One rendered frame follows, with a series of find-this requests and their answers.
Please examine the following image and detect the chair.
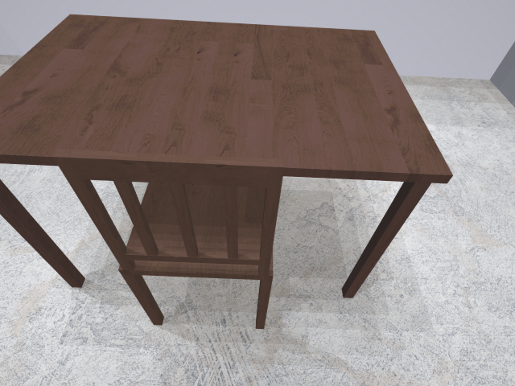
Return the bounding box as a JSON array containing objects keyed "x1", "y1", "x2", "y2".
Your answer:
[{"x1": 53, "y1": 149, "x2": 284, "y2": 329}]

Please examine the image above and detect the table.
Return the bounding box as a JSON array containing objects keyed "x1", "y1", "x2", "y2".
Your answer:
[{"x1": 0, "y1": 14, "x2": 453, "y2": 298}]

